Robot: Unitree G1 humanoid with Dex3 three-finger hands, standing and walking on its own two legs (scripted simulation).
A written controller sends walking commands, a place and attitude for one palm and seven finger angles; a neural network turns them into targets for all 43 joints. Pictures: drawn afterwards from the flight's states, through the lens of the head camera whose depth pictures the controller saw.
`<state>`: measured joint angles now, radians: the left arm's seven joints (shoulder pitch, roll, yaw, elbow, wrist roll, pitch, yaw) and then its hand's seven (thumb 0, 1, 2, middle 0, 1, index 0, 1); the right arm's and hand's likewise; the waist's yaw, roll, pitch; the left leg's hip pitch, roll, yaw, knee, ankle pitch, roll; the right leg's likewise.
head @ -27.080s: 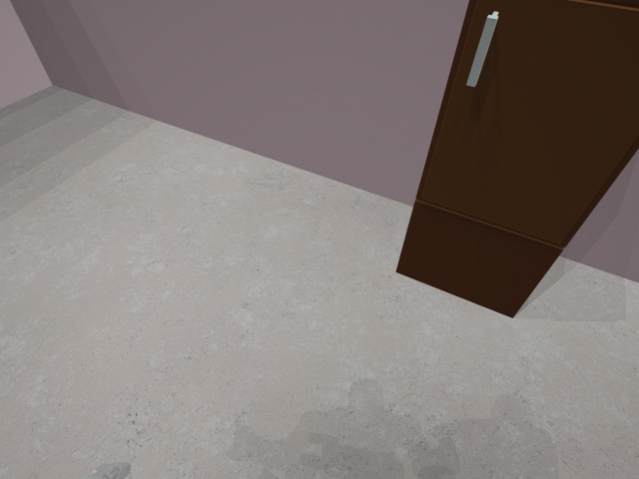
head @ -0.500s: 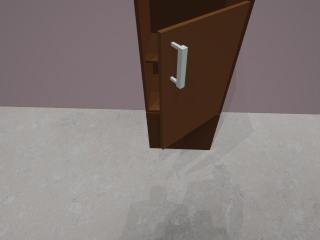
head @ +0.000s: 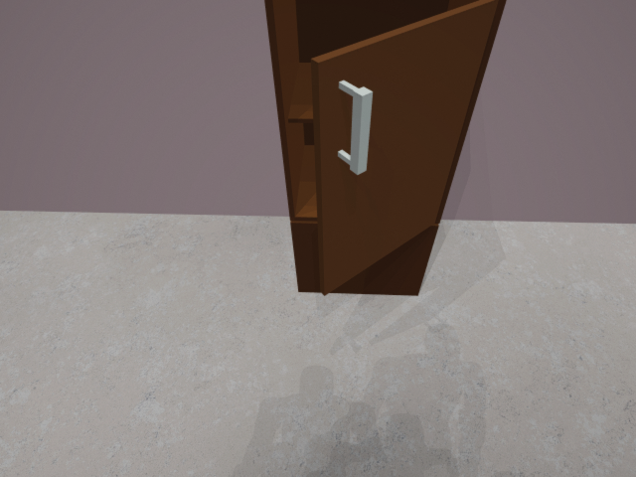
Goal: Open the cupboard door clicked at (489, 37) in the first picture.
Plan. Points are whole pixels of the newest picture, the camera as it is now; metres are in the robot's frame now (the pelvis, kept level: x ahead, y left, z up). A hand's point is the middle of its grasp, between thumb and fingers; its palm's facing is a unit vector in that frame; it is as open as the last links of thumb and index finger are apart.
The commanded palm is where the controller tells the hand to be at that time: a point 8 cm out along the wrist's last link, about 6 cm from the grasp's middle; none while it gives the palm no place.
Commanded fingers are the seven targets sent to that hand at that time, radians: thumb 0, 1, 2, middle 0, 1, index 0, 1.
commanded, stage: look to check the result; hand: left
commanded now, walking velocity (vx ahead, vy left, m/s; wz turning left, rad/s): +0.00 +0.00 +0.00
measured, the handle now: (352, 128) +0.60 -0.03 +0.13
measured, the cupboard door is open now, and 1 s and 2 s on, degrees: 40 40 40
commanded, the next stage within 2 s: walk to a spot facing it in 0.04 s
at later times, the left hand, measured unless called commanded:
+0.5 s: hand out of the picture +0.04 +0.18 -0.18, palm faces -0.04 -0.98 -0.22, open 7.4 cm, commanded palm none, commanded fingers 0.00 0.90 0.90 -0.20 -0.30 -0.20 -0.30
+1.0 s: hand out of the picture +0.12 +0.13 -0.17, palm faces -0.34 -0.90 -0.27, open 7.4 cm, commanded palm none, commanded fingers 0.00 0.90 0.90 -0.20 -0.30 -0.20 -0.30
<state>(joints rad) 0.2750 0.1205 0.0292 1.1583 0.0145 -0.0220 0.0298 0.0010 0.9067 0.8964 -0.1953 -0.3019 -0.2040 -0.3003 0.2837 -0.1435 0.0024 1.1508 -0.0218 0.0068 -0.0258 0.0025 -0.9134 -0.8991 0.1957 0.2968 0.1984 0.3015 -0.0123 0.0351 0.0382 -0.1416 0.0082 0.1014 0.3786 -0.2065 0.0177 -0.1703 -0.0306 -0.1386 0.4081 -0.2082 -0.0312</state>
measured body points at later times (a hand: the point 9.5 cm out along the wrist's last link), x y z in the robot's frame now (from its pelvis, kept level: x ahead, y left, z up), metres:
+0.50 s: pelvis +0.00 +0.00 -0.01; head +0.03 -0.01 +0.44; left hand +0.04 +0.23 -0.16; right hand -0.01 -0.23 -0.17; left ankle +0.00 +0.11 -0.74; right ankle +0.01 -0.09 -0.74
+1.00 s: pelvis +0.01 -0.04 +0.00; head +0.07 -0.08 +0.44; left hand +0.14 +0.18 -0.15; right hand +0.03 -0.32 -0.15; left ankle +0.05 +0.12 -0.68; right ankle -0.02 -0.13 -0.74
